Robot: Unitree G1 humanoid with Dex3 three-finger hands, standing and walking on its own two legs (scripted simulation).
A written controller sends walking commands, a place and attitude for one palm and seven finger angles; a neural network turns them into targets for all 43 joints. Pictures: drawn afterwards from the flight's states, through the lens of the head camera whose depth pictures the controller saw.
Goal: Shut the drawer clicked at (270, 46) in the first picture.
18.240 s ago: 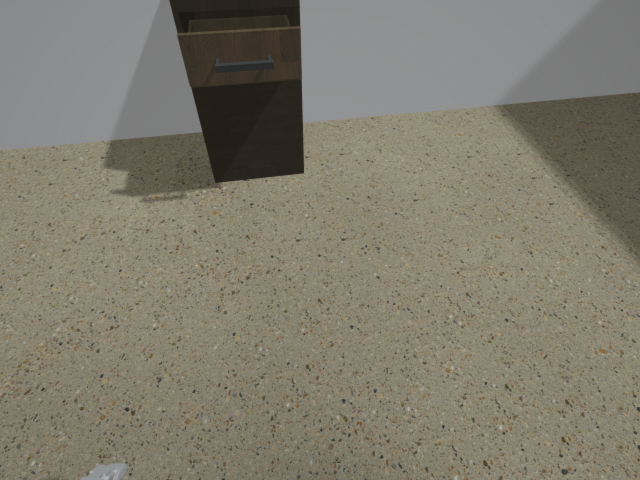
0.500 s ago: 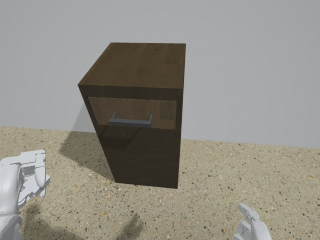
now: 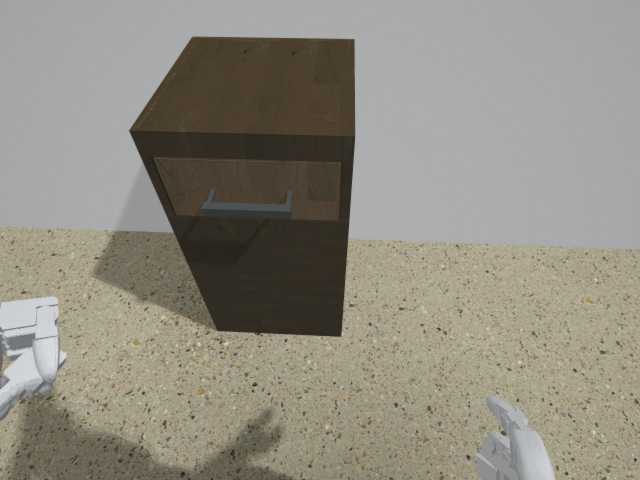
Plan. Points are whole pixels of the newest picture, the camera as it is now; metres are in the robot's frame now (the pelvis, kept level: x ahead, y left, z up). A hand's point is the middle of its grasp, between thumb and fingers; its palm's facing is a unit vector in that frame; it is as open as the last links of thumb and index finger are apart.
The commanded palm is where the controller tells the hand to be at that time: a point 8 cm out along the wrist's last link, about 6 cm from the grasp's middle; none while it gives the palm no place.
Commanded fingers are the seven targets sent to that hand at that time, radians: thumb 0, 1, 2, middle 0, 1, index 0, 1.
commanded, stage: step back with the hand held close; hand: left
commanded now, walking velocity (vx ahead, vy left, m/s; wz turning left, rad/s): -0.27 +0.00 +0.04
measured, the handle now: (249, 202) +0.66 +0.20 -0.10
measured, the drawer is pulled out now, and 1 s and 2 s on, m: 0.00 0.00 0.00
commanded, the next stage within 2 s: stop stepping back and stand still in 1.18 s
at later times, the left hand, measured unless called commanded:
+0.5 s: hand (36, 392) +0.16 +0.24 +0.16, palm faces +0.36 -0.77 -0.53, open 3.2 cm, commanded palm +0.08 +0.28 +0.18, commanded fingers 0.00 0.90 0.90 -1.40 -1.60 -1.40 -1.60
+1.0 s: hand out of the picture +0.08 +0.25 +0.18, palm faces +0.42 -0.78 -0.47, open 3.2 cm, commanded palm +0.02 +0.27 +0.18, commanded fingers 0.00 0.90 0.90 -1.40 -1.60 -1.40 -1.60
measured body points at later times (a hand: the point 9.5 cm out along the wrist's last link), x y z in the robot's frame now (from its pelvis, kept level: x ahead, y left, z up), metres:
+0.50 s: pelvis -0.04 +0.00 -0.01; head -0.01 +0.01 +0.43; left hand +0.13 +0.28 +0.19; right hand +0.13 -0.25 -0.09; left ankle +0.01 +0.07 -0.73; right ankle +0.04 -0.13 -0.73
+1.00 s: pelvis -0.09 -0.01 +0.00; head -0.07 +0.02 +0.44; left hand +0.06 +0.28 +0.20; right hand +0.08 -0.24 -0.08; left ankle +0.01 +0.07 -0.73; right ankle -0.14 -0.16 -0.68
